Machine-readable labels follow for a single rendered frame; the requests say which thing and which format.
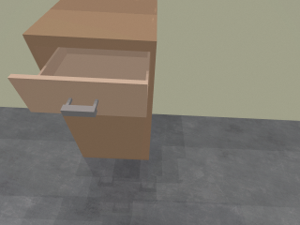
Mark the cabinet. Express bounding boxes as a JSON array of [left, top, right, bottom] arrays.
[[22, 0, 158, 160]]

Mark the drawer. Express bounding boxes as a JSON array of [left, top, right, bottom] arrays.
[[7, 47, 150, 117]]

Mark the handle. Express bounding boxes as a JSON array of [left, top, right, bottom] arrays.
[[60, 97, 98, 117]]

